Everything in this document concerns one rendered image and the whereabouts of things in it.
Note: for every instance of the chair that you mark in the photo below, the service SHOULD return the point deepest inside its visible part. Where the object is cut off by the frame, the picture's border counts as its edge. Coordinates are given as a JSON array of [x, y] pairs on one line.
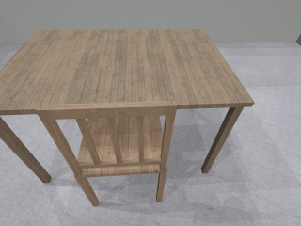
[[121, 138]]

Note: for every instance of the table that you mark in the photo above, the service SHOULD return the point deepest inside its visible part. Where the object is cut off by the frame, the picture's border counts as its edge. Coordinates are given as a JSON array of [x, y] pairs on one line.
[[92, 66]]

